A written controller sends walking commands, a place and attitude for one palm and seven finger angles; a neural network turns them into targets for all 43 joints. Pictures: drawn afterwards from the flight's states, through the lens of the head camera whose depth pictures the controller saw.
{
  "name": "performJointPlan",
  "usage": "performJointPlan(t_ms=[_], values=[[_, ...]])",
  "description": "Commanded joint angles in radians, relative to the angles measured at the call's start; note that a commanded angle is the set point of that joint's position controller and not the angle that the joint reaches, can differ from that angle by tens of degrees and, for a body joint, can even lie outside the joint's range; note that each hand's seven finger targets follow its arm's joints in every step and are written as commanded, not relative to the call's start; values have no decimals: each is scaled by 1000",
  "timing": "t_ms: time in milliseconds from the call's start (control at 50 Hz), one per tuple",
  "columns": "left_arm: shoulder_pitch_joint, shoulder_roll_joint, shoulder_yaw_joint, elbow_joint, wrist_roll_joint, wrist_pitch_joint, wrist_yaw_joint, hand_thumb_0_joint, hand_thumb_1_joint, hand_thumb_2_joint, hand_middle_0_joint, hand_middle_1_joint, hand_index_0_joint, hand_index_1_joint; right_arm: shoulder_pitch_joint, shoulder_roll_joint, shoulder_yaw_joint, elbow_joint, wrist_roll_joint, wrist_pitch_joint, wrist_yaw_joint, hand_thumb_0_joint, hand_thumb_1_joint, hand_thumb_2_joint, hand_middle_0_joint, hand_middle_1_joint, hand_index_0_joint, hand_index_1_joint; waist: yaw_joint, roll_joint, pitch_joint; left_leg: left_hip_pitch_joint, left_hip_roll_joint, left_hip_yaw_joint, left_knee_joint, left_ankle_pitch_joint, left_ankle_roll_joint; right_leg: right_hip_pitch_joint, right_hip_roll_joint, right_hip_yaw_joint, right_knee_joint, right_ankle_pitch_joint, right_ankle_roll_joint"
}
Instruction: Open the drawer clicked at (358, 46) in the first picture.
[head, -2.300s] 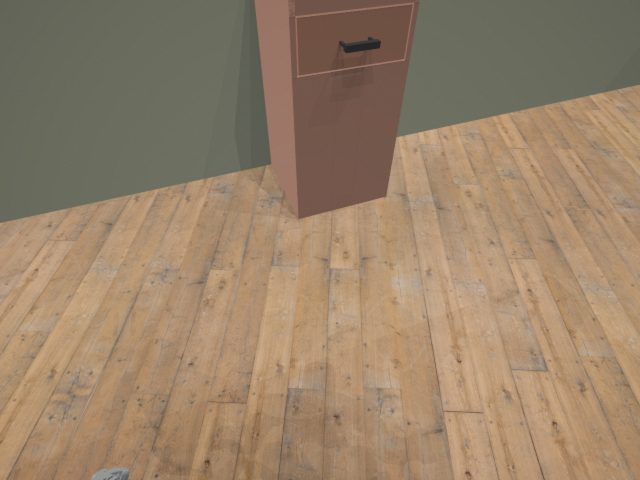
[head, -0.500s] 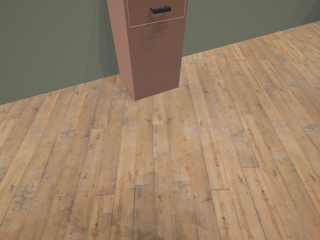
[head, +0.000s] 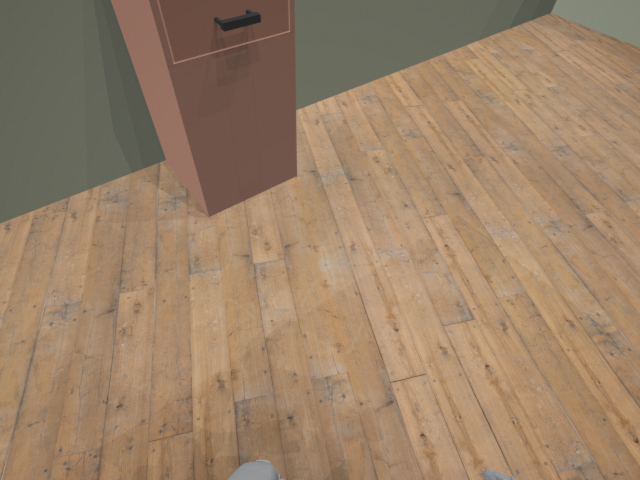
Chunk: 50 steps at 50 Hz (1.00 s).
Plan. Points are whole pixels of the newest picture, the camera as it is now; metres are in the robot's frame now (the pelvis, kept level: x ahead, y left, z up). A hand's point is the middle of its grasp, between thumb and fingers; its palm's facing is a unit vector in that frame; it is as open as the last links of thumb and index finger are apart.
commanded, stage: walk to a spot facing it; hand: left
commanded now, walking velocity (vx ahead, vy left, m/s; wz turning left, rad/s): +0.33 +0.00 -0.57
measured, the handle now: (237, 18) +1.27 +0.41 -0.01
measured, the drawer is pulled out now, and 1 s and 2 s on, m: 0.00 0.00 0.00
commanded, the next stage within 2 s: turn to face it in 1.94 s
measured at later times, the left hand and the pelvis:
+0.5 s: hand (244, 334) +0.36 +0.18 -0.17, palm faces -0.36 -0.92 -0.15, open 7.4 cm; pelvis +0.18 +0.05 -0.01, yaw -19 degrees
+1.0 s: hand (276, 281) +0.48 +0.15 -0.18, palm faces -0.39 -0.89 -0.22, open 7.3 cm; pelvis +0.40 -0.03 -0.01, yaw -27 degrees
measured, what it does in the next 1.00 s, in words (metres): walks ahead, turning right: left foot, then right foot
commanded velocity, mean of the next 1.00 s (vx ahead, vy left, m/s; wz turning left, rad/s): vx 0.36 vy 0.00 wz -0.34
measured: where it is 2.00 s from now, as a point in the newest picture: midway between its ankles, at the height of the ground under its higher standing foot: (413, 318)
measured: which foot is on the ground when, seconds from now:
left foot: up 0.00-0.04, down 0.06-0.62, up 0.64-1.00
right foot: down 0.00-0.06, up 0.08-0.62, down 0.64-1.00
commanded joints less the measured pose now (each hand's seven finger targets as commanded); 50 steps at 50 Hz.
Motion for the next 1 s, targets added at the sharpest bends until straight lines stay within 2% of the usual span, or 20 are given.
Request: performJointPlan(t_ms=[0,20,40,60,80,120,160,200,340,440,480,540,580,600,620,640,680,740,860,980], values=[[-71,204,65,-85,-4,-17,20,0,900,900,-200,-300,-200,-300,18,-79,-21,-86,12,-59,-19,0,-900,-900,200,300,200,300,-79,-126,-10,287,-32,21,-277,54,15,-165,-197,221,20,99,-119],[-96,175,64,-96,-8,-15,13,0,900,900,-200,-300,-200,-300,152,-128,-31,-42,11,-66,-35,0,-900,-900,200,300,200,300,-133,-21,-59,531,13,-15,-362,35,31,-298,-118,155,165,82,-84],[-73,112,58,-115,-21,-12,0,0,900,900,-200,-300,-200,-300,284,-247,-58,-10,-6,-70,-44,0,-900,-900,200,300,200,300,-174,266,-150,740,300,-354,-457,-183,106,-513,7,7,465,-167,-32],[-89,104,57,-136,-16,-24,-7,0,900,900,-200,-300,-200,-300,339,-278,-56,-11,-7,-62,-41,0,-900,-900,200,300,200,300,-172,297,-119,679,466,-550,-566,-274,183,-592,-7,-113,684,-298,2],[-132,130,55,-126,-6,-19,-4,0,900,900,-200,-300,-200,-300,283,-229,-44,-18,-4,-58,-41,0,-900,-900,200,300,200,300,-158,235,-61,531,468,-557,-607,-351,196,-596,-71,-96,810,-252,3],[-162,116,62,-105,7,-6,-28,0,900,900,-200,-300,-200,-300,180,-114,-13,-26,-5,-69,-40,0,-900,-900,200,300,200,300,-90,131,96,345,336,-305,-624,-219,135,-579,-142,-133,860,-70,14],[-127,80,58,-84,8,18,-37,0,900,900,-200,-300,-200,-300,169,-73,0,-13,-1,-84,-44,0,-900,-900,200,300,200,300,-51,167,105,295,255,-92,-609,34,82,-527,-154,-152,855,42,31],[-120,69,56,-75,8,29,-36,0,900,900,-200,-300,-200,-300,214,-57,6,11,3,-95,-50,0,-900,-900,200,300,200,300,-42,159,71,334,229,-1,-584,228,57,-532,-151,-161,867,100,39],[-292,40,37,-116,7,41,-37,0,900,900,-200,-300,-200,-300,359,-39,16,97,-1,-102,-59,0,-900,-900,200,300,200,300,-71,112,108,497,234,119,-557,566,63,-676,-152,-227,757,165,40],[-467,19,12,-148,1,28,-41,0,900,900,-200,-300,-200,-300,463,-37,24,157,-10,-91,-61,0,-900,-900,200,300,200,300,-126,113,152,567,231,194,-544,750,98,-580,-120,-335,445,138,0],[-463,30,10,-143,-1,22,-35,0,900,900,-200,-300,-200,-300,477,-50,21,173,-10,-83,-60,0,-900,-900,200,300,200,300,-114,123,123,593,238,225,-472,969,102,-482,-76,-375,361,78,-33],[-316,66,22,-101,1,9,-22,0,900,900,-200,-300,-200,-300,441,-94,12,169,-6,-76,-59,0,-900,-900,200,300,200,300,-42,186,25,593,259,267,-253,1213,102,-254,-19,-399,283,15,-86],[-74,147,45,-28,8,-9,-9,0,900,900,-200,-300,-200,-300,389,-92,12,147,8,-73,-46,0,-900,-900,200,300,200,300,73,130,-101,326,239,278,135,892,81,183,-89,-308,157,125,-136],[29,239,65,-8,0,-19,3,0,900,900,-200,-300,-200,-300,394,-22,19,113,26,-74,-41,0,-900,-900,200,300,200,300,88,-59,-204,-3,87,263,484,-11,35,436,-400,148,91,225,-268],[41,277,67,0,-30,-16,9,0,900,900,-200,-300,-200,-300,324,-18,9,78,21,-78,-46,0,-900,-900,200,300,200,300,71,-53,-198,-160,22,132,685,-284,39,426,-516,346,-28,380,-345],[-26,267,69,-23,-29,-18,14,0,900,900,-200,-300,-200,-300,315,-25,3,72,10,-75,-42,0,-900,-900,200,300,200,300,38,-54,-168,-182,65,20,706,-169,44,321,-494,305,-74,258,-270],[-160,159,43,-38,-27,-27,25,0,900,900,-200,-300,-200,-300,275,-15,-4,88,-4,-51,-37,0,-900,-900,200,300,200,300,-45,68,14,-123,134,-2,591,-49,39,8,-406,140,-133,160,-225],[-182,97,36,-34,-8,-51,27,0,900,900,-200,-300,-200,-300,351,44,-2,113,-15,-22,-32,0,-900,-900,200,300,200,300,-123,16,33,-43,143,31,431,-9,17,-157,-317,-29,-154,236,-185],[-103,94,26,6,-10,-62,17,0,900,900,-200,-300,-200,-300,144,30,-4,50,-14,-31,-5,0,-900,-900,200,300,200,300,-73,-133,63,-104,117,69,142,95,4,-81,-257,-62,-147,263,-170],[-36,140,29,35,-8,-55,21,0,900,900,-200,-300,-200,-300,-24,-2,0,-8,-7,-54,12,0,-900,-900,200,300,200,300,-32,-100,76,17,48,117,-130,80,35,25,-285,-32,-79,367,-143]])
